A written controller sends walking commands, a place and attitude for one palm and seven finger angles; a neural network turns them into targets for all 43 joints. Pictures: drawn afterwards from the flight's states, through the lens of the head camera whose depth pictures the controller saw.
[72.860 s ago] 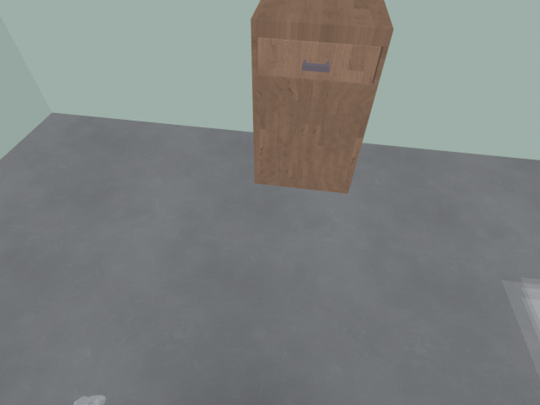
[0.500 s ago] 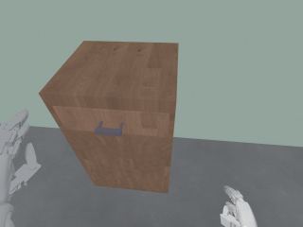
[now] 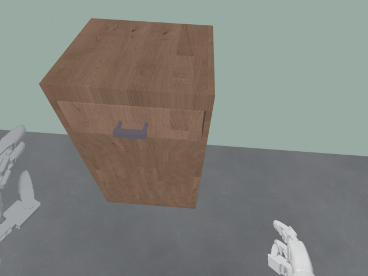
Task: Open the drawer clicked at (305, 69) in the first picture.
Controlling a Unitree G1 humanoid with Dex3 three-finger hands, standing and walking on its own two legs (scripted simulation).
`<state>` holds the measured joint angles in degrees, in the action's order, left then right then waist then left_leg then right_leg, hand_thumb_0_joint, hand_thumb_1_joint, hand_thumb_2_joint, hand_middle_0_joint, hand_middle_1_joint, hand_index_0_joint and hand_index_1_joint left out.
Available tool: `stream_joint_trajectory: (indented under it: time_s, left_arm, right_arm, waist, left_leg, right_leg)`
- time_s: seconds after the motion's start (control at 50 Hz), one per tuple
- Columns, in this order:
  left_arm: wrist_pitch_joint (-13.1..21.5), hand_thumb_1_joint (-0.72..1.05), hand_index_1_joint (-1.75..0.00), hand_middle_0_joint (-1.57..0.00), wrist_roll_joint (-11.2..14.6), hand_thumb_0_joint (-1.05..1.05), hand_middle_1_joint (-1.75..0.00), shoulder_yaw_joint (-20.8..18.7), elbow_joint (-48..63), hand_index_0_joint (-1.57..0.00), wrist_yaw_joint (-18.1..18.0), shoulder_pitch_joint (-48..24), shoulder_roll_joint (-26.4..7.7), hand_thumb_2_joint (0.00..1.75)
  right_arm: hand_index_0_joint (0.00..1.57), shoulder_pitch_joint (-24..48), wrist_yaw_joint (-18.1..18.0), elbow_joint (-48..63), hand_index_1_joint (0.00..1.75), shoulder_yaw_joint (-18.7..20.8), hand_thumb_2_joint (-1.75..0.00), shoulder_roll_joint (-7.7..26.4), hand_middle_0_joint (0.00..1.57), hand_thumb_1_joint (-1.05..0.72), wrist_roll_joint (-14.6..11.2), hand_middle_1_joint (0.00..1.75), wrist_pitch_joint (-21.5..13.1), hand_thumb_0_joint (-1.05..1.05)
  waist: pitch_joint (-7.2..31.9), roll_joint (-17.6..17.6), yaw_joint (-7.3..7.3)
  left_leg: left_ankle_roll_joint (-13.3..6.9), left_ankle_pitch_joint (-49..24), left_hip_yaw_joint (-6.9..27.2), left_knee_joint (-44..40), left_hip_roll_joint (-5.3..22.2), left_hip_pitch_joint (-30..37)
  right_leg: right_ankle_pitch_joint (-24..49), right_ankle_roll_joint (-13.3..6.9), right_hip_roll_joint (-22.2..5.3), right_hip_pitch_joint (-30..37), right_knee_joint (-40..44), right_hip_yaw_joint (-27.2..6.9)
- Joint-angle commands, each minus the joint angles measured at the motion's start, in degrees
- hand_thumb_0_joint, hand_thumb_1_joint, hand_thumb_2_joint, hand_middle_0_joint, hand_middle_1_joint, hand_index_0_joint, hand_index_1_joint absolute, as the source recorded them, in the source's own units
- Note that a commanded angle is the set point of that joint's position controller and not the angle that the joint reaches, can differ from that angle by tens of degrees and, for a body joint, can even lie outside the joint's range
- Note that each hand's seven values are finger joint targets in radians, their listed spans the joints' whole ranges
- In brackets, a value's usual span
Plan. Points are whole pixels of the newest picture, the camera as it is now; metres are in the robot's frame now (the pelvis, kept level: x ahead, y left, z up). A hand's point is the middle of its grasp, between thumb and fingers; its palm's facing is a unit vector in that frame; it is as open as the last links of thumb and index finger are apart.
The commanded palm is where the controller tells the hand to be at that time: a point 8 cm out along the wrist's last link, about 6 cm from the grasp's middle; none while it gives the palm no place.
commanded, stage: step back with the hand held close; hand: left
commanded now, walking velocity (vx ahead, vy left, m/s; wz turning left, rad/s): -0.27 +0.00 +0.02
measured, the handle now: (131, 129) +0.55 +0.21 -0.07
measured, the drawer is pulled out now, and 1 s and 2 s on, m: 0.00 0.00 0.00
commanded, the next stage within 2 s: stop stepping back and stand still in 0.60 s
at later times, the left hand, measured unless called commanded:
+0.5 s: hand (13, 255) +0.12 +0.23 +0.17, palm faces +0.37 -0.82 -0.44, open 7.4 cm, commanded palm +0.06 +0.26 +0.18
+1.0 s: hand out of the picture +0.00 +0.18 +0.16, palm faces +0.31 -0.83 -0.46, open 7.4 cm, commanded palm -0.06 +0.22 +0.18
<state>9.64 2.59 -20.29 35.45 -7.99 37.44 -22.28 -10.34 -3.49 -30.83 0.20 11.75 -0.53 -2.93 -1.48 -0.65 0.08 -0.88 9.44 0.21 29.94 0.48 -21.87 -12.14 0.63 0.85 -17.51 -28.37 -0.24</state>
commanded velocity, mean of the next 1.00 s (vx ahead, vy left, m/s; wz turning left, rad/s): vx -0.19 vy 0.02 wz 0.00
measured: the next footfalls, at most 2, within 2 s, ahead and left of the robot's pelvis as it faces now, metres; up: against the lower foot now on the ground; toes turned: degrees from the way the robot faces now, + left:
right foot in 0.60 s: -0.21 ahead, -0.12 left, +0.00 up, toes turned -2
left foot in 0.84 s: -0.10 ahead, +0.03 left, +0.00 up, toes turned -1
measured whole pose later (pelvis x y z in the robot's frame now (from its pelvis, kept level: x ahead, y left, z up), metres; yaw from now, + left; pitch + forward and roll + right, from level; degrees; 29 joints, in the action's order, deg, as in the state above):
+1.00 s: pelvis -0.19 -0.06 +0.01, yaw +0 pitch +1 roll -1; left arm 8.8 2.9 -18.7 32.4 -8.9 38.7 -23.5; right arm -13.5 -4.0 -32.1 0.0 14.5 -0.7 -3.8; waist 1.9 0.4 -1.5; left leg -2.2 9.1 -0.5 25.4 -1.7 -17.0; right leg -14.3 -3.6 5.0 -10.6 -23.9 1.9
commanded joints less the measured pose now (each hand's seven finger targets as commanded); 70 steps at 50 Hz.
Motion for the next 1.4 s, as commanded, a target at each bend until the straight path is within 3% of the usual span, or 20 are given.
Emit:
stream_joint_trajectory:
  time_s: [0.0,0.1,0.2,0.26,0.34,0.38,0.48,0.58,0.6,0.64,0.72,0.84,0.88,0.96,1.08,1.14,1.2,1.3,1.34,1.38]
  left_arm:
    - [4.51,0.9,-0.3,-0.2,-0.7,0.0,-0.3,-7.11,12.63,-0.2,-1.38,-0.24,-7.34,0.9]
    - [5.25,0.9,-0.3,-0.2,-1.36,0.0,-0.3,-8.06,12.26,-0.2,-1.59,-1.5,-7.32,0.9]
    - [5.02,0.9,-0.3,-0.2,-1.05,0.0,-0.3,-5.73,11.31,-0.2,-2.78,-6.33,-7.57,0.9]
    - [4.32,0.9,-0.3,-0.2,-0.87,0.0,-0.3,-5.61,10.1,-0.2,-2.69,-6.51,-7.53,0.9]
    - [5.77,0.9,-0.3,-0.2,-1.56,0.0,-0.3,-8.51,10.78,-0.2,-2.21,-1.12,-7.69,0.9]
    - [5.49,0.9,-0.3,-0.2,-1.19,0.0,-0.3,-7.78,13.14,-0.2,-2.04,-1.59,-7.89,0.9]
    - [4.57,0.9,-0.3,-0.2,0.68,0.0,-0.3,-4.91,15.02,-0.2,-1.96,-0.64,-7.2,0.9]
    - [5.84,0.9,-0.3,-0.2,1.33,0.0,-0.3,-8.62,14.33,-0.2,-0.16,-1.8,-11.33,0.9]
    - [6.46,0.9,-0.3,-0.2,1.3,0.0,-0.3,-10.19,13.95,-0.2,-0.09,-1.7,-13.12,0.9]
    - [6.68,0.9,-0.3,-0.2,0.73,0.0,-0.3,-12.09,10.0,-0.2,-0.66,-0.06,-14.36,0.9]
    - [3.34,0.9,-0.3,-0.2,-0.15,0.0,-0.3,-8.46,7.67,-0.2,-0.26,3.33,-9.13,0.9]
    - [2.62,0.9,-0.3,-0.2,0.84,0.0,-0.3,-5.72,9.09,-0.2,-2.0,1.06,-10.49,0.9]
    - [2.68,0.9,-0.3,-0.2,0.19,0.0,-0.3,-6.29,9.61,-0.2,-2.09,0.6,-10.95,0.9]
    - [3.59,0.9,-0.3,-0.2,-0.23,0.0,-0.3,-5.83,9.07,-0.2,-2.38,0.86,-9.29,0.9]
    - [3.21,0.9,-0.3,-0.2,-2.38,0.0,-0.3,-4.18,9.17,-0.2,-3.64,-3.78,-7.58,0.9]
    - [2.64,0.9,-0.3,-0.2,-2.8,0.0,-0.3,-3.74,7.66,-0.2,-3.62,-5.61,-6.5,0.9]
    - [2.36,0.9,-0.3,-0.2,-2.46,0.0,-0.3,-5.47,9.17,-0.2,-3.39,-4.51,-7.71,0.9]
    - [2.42,0.9,-0.3,-0.2,-1.13,0.0,-0.3,-4.4,4.74,-0.2,-2.91,0.11,-6.85,0.9]
    - [2.55,0.9,-0.3,-0.2,-1.05,0.0,-0.3,-5.17,7.72,-0.2,-2.47,-6.28,-8.13,0.9]
    - [4.29,0.9,-0.3,-0.2,-1.19,0.0,-0.3,-6.26,2.65,-0.2,-1.17,-5.31,-7.96,0.9]
  right_arm:
    - [0.2,4.54,-0.91,9.54,0.3,2.7,-0.9,7.93,0.2,-0.9,0.39,0.3,-4.64,0.0]
    - [0.2,3.67,-1.17,9.02,0.3,2.78,-0.9,7.83,0.2,-0.9,0.72,0.3,-6.77,0.0]
    - [0.2,3.01,-0.4,4.93,0.3,3.19,-0.9,6.06,0.2,-0.9,1.07,0.3,-5.54,0.0]
    - [0.2,4.27,-0.77,4.7,0.3,2.62,-0.9,6.37,0.2,-0.9,0.83,0.3,-4.29,0.0]
    - [0.2,5.25,-1.37,6.97,0.3,3.34,-0.9,7.57,0.2,-0.9,1.75,0.3,-5.19,0.0]
    - [0.2,4.13,-0.88,6.22,0.3,3.54,-0.9,7.1,0.2,-0.9,2.39,0.3,-6.46,0.0]
    - [0.2,3.89,0.51,2.78,0.3,2.38,-0.9,7.32,0.2,-0.9,2.45,0.3,-8.95,0.0]
    - [0.2,6.07,1.16,3.22,0.3,2.37,-0.9,8.12,0.2,-0.9,1.87,0.3,-7.47,0.0]
    - [0.2,6.24,1.27,4.1,0.3,2.42,-0.9,7.37,0.2,-0.9,1.38,0.3,-6.31,0.0]
    - [0.2,8.33,0.96,6.97,0.3,2.24,-0.9,6.43,0.2,-0.9,-1.08,0.3,-4.75,0.0]
    - [0.2,7.67,-0.42,7.05,0.3,0.36,-0.9,4.3,0.2,-0.9,0.29,0.3,-2.13,0.0]
    - [0.2,2.66,-1.07,8.11,0.3,2.67,-0.9,9.31,0.2,-0.9,-1.52,0.3,-3.04,0.0]
    - [0.2,2.35,-1.12,7.93,0.3,1.62,-0.9,8.25,0.2,-0.9,-0.36,0.3,-2.95,0.0]
    - [0.2,2.4,-1.2,7.76,0.3,1.27,-0.9,7.99,0.2,-0.9,0.71,0.3,-4.51,0.0]
    - [0.2,-0.21,-1.92,4.71,0.3,2.16,-0.9,8.88,0.2,-0.9,3.02,0.3,-4.24,0.0]
    - [0.2,0.88,-2.69,4.08,0.3,1.72,-0.9,8.47,0.2,-0.9,3.67,0.3,-4.31,0.0]
    - [0.2,-0.33,-2.85,4.9,0.3,1.8,-0.9,6.54,0.2,-0.9,3.58,0.3,-5.84,0.0]
    - [0.2,1.45,-2.32,3.83,0.3,2.02,-0.9,6.64,0.2,-0.9,3.13,0.3,-6.44,0.0]
    - [0.2,2.57,-1.72,3.77,0.3,3.28,-0.9,8.02,0.2,-0.9,2.44,0.3,-4.7,0.0]
    - [0.2,0.04,-0.52,1.15,0.3,3.03,-0.9,6.45,0.2,-0.9,1.65,0.3,-5.37,0.0]
  waist:
    - [6.51,-7.93,-0.04]
    - [6.23,-5.65,-0.01]
    - [6.28,10.07,-1.2]
    - [3.77,4.12,-1.36]
    - [7.71,-16.08,0.16]
    - [8.38,-8.63,0.11]
    - [12.54,-12.37,-0.05]
    - [13.86,-7.41,0.93]
    - [14.73,-1.33,0.4]
    - [13.62,14.82,0.99]
    - [11.81,3.72,-0.42]
    - [10.0,-0.06,-0.39]
    - [10.51,-7.29,-0.84]
    - [3.7,-3.58,-1.29]
    - [3.5,-1.34,-2.6]
    - [-0.24,-3.86,-2.41]
    - [1.19,-11.82,-1.11]
    - [2.55,-3.24,-0.12]
    - [-1.29,15.45,-1.57]
    - [-0.11,4.93,-3.0]
  left_leg:
    - [-2.3,20.28,6.49,-13.86,6.6,-12.2]
    - [-3.05,26.03,6.49,-10.95,6.36,-17.98]
    - [1.93,10.96,-0.91,16.81,-2.86,6.78]
    - [0.91,7.43,1.66,-0.5,-0.66,5.71]
    - [-7.02,27.35,21.33,-24.2,16.33,-21.22]
    - [-8.38,14.18,18.65,-17.93,16.74,-12.85]
    - [-6.57,-11.88,13.25,-12.59,13.54,7.93]
    - [-2.2,-16.98,5.83,-6.25,8.85,10.15]
    - [-0.18,-13.5,1.17,-1.56,5.52,9.89]
    - [2.63,13.88,-2.52,15.18,-3.06,-3.21]
    - [2.1,12.01,-2.47,10.71,-2.56,-4.9]
    - [-1.52,-18.71,1.84,-6.5,4.25,14.83]
    - [-1.61,-20.47,5.64,-7.3,5.13,13.87]
    - [-1.86,15.78,8.28,-12.52,4.39,2.58]
    - [-1.43,15.81,5.56,0.31,1.57,9.84]
    - [-2.79,27.19,14.02,-6.36,5.11,6.03]
    - [-3.79,39.13,22.63,-23.46,11.87,-11.19]
    - [-0.55,28.68,7.71,-9.7,4.21,-18.03]
    - [2.13,15.5,1.81,28.27,-2.66,-17.14]
    - [2.19,5.33,2.26,36.32,0.19,-12.85]
  right_leg:
    - [-3.14,-0.16,1.49,11.13,-3.93,-0.53]
    - [-4.74,-0.47,1.59,12.22,-5.04,-3.43]
    - [-12.47,-7.6,-12.81,-15.85,15.77,-15.67]
    - [-6.4,-3.5,-5.99,-11.85,9.34,-7.34]
    - [-9.28,0.08,5.73,12.91,-22.85,-0.53]
    - [-12.97,-0.7,4.27,5.18,-25.91,-3.26]
    - [-15.83,-0.46,3.91,-0.88,-11.42,-0.4]
    - [3.69,-0.86,1.71,5.25,7.91,-0.57]
    - [14.59,-1.67,-2.86,4.41,9.41,-4.66]
    - [63.51,5.04,-14.48,10.18,6.83,-9.87]
    - [53.52,-3.33,-11.91,12.18,2.5,-6.95]
    - [23.07,2.64,-4.46,7.39,6.79,-5.48]
    - [13.98,0.22,-2.7,6.58,5.39,-2.89]
    - [-11.14,-1.04,-2.44,5.0,11.75,-4.66]
    - [-22.73,-5.99,-7.52,-9.3,11.0,-9.15]
    - [-24.78,-4.84,-3.17,-13.28,2.96,-6.14]
    - [-16.17,-2.15,3.99,3.37,-21.65,3.58]
    - [-18.54,-5.03,-0.58,16.76,2.03,1.34]
    - [-32.97,-12.85,-22.96,-2.05,24.39,-33.43]
    - [-21.85,-9.42,-17.88,-4.49,20.81,-21.36]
